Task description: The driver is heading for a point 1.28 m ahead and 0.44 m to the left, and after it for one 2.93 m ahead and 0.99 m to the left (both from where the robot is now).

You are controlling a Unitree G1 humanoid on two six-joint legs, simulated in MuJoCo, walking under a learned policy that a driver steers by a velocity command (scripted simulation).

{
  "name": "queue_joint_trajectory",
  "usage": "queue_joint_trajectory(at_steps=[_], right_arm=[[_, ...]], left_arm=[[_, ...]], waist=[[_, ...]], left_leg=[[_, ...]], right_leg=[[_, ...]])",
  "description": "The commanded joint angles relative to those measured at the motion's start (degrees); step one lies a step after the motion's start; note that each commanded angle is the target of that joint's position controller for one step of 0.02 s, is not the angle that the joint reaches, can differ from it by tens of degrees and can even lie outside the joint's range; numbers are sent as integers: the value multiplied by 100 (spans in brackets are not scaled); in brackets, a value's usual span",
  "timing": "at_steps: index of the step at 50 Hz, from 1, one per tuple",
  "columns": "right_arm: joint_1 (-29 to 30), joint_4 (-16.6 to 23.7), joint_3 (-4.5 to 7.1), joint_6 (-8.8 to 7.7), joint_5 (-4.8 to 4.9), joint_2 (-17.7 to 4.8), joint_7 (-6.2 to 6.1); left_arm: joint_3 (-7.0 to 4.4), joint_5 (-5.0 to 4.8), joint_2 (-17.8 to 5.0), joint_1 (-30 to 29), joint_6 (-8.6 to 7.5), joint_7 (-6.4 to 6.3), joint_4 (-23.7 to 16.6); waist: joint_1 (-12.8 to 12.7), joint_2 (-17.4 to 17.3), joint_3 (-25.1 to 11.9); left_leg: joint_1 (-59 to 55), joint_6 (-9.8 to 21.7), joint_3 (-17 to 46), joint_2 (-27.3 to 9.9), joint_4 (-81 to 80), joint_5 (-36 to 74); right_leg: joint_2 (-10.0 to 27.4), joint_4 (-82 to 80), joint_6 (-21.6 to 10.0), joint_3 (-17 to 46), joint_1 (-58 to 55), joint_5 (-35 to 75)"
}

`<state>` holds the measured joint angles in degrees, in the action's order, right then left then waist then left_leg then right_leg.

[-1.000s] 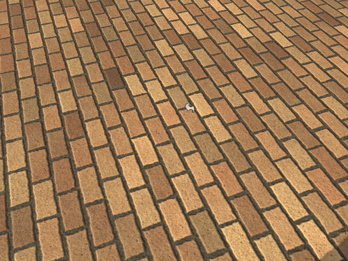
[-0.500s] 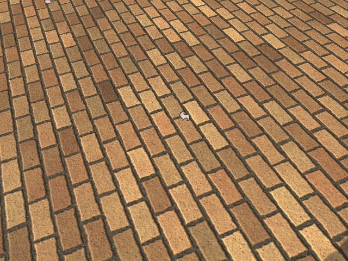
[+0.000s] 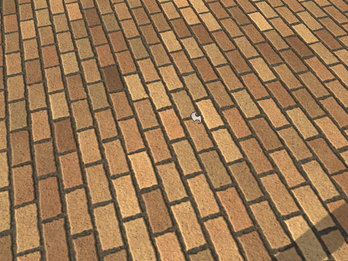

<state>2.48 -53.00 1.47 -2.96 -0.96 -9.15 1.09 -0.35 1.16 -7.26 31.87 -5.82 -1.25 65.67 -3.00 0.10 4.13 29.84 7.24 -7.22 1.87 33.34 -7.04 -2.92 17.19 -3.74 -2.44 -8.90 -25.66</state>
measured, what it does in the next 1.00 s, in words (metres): walks ahead, turning left: left foot, then right foot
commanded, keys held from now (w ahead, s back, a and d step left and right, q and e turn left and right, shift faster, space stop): w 0.26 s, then no key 0.22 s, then q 0.52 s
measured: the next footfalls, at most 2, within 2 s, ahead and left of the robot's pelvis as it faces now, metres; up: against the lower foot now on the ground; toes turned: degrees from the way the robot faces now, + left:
left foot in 0.02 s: +0.18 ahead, +0.07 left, +0.00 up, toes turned +4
right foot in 0.52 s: +0.44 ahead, -0.07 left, +0.00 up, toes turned -2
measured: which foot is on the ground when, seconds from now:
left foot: up 0.00-0.00, down 0.02-0.54, up 0.56-1.00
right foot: down 0.00-0.02, up 0.04-0.50, down 0.52-1.00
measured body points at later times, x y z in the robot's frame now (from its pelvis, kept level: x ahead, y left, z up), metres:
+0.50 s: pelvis +0.26 +0.00 +0.01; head +0.30 +0.00 +0.46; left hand +0.41 +0.21 -0.13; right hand +0.17 -0.21 -0.14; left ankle +0.14 +0.06 -0.72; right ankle +0.40 -0.08 -0.71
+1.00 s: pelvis +0.31 +0.01 +0.01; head +0.31 +0.03 +0.46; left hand +0.32 +0.28 -0.13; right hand +0.44 -0.22 -0.12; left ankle +0.27 +0.09 -0.72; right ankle +0.40 -0.07 -0.72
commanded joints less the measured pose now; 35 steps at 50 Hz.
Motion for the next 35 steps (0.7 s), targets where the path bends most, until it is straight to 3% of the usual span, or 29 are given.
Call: queue_joint_trajectory(at_steps=[1,2,3,4,5,6,7,8,10,13,14,16,19,22,24,25,26,27,28,29,30,31,32,35], right_arm=[[-2690,-563,359,-129,-95,-1000,-143],[-3075,-545,474,-123,-238,-1493,-120],[-2765,-559,495,-32,-36,-1463,-39],[-2106,-474,405,-38,35,-1126,-27],[-1734,-405,313,-103,47,-725,-6],[-1628,-432,247,-170,10,-511,-25],[-1746,-524,179,-227,-2,-343,-69],[-1881,-599,142,-275,-12,-294,-101],[-2190,-687,144,-353,-4,-458,-125],[-2553,-730,130,-353,30,-618,-133],[-2664,-739,99,-350,37,-592,-140],[-2856,-792,32,-342,31,-515,-151],[-3224,-920,-19,-313,40,-516,-196],[-3287,-993,-34,-267,-9,-532,-255],[-3098,-967,-13,-270,-29,-591,-301],[-2993,-967,-1,-259,25,-620,-300],[-3031,-909,-15,-280,107,-577,-297],[-3616,-807,-102,-255,286,-158,-326],[-3952,-913,-34,-121,382,-230,-360],[-3513,-841,87,-3,142,-561,-372],[-3011,-696,127,58,-35,-518,-332],[-2762,-621,157,121,-98,-433,-283],[-2681,-556,185,208,-133,-382,-241],[-2896,-536,226,412,-97,-227,-212]], left_arm=[[-169,-68,-879,27,-43,25,-228],[-56,-164,-187,477,-27,112,-371],[-214,-117,-666,344,3,138,-386],[-263,-50,-790,-265,26,126,-591],[-269,6,-738,-706,5,140,-696],[-269,34,-592,-770,31,151,-685],[-264,123,-487,-673,103,175,-664],[-251,138,-364,-588,176,203,-638],[-259,120,-342,-729,271,227,-724],[-284,108,-506,-1615,335,260,-1054],[-281,85,-532,-1889,335,261,-1142],[-227,24,-429,-2263,314,244,-1258],[-130,-57,-288,-2637,288,205,-1312],[-129,-58,-441,-2589,243,130,-1243],[-190,-26,-621,-1983,164,59,-1021],[-230,5,-686,-1509,86,26,-856],[-293,96,-948,-979,-13,-7,-704],[-386,192,-1392,-457,-37,-10,-672],[-363,-60,-1234,-637,73,34,-798],[-343,-161,-1119,-1164,149,46,-1001],[-289,-148,-922,-1653,196,8,-1121],[-240,-113,-770,-1864,226,-61,-1165],[-222,-94,-709,-1928,253,-132,-1171],[-268,-11,-846,-1912,271,-174,-1262]], waist=[[1359,276,-1182],[1024,-827,-1857],[958,-750,-1840],[676,-466,-781],[590,-101,-220],[368,38,-16],[193,-19,-14],[94,-89,-56],[27,-164,-81],[145,-229,123],[200,-218,228],[261,-261,243],[463,-500,26],[454,-662,-97],[183,-672,-270],[-82,-502,-379],[-217,-246,-734],[-70,671,-1656],[14,929,-2485],[133,350,-1948],[221,205,-1218],[347,151,-700],[462,269,-486],[609,294,-654]], left_leg=[[-3379,452,771,-485,-624,-540],[-4723,1068,3497,-2238,-939,-1474],[-4600,1402,5041,-2443,-1889,-2232],[-3775,1182,4167,-2283,-2059,-2629],[-2900,979,3463,-2042,-2245,-2010],[-2293,764,2914,-1784,-2337,-1249],[-1910,634,2482,-1581,-2382,-643],[-1761,572,2174,-1461,-2419,-173],[-1748,563,1785,-1350,-2425,607],[-1958,474,1451,-1209,-2621,831],[-2018,415,1306,-1165,-2582,1558],[-2057,211,852,-970,-2279,3237],[-2373,-29,578,-841,-1902,4106],[-2840,24,659,-1007,-1456,4414],[-3054,41,811,-1110,-812,4765],[-3044,-23,833,-1004,-147,4448],[-2483,-136,835,-811,688,3255],[-1354,-310,556,-265,2355,-284],[-881,-382,707,252,3503,-3097],[-632,-419,928,43,3812,-2864],[-413,-451,909,-99,3801,-2539],[-438,-494,913,-267,3588,-2233],[-592,-553,889,-365,3388,-1973],[-815,-666,676,-262,3480,-1683]], right_leg=[[1096,3354,-384,119,1584,5168],[219,5535,-192,-142,3375,822],[-102,6374,-251,478,4324,-144],[318,6310,-315,526,4795,356],[516,5949,-297,494,4667,785],[677,5606,-262,514,4290,992],[773,5354,-191,529,3934,1046],[799,5205,-126,511,3726,1076],[813,4935,-32,389,3819,1161],[913,4318,113,183,4485,1772],[889,4008,164,91,4597,1940],[714,3177,222,-141,4332,2207],[360,2228,187,-415,3795,2629],[197,1817,59,-353,3485,2466],[56,1404,-118,-247,2892,2197],[83,692,-192,-189,2342,2727],[631,584,-286,216,1289,4584],[2315,1278,-996,1507,-296,7929],[2975,1214,-1748,2323,-587,8557],[2743,800,-1700,1972,247,7246],[2477,414,-1487,1621,1030,5894],[2217,87,-1238,1216,1735,5086],[1989,-115,-1069,864,2228,4525],[1853,-219,-1078,408,2650,3917]])
Over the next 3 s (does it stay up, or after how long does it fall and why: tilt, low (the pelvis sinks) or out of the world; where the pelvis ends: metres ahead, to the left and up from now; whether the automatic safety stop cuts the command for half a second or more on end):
stays up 0.76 0.32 0.00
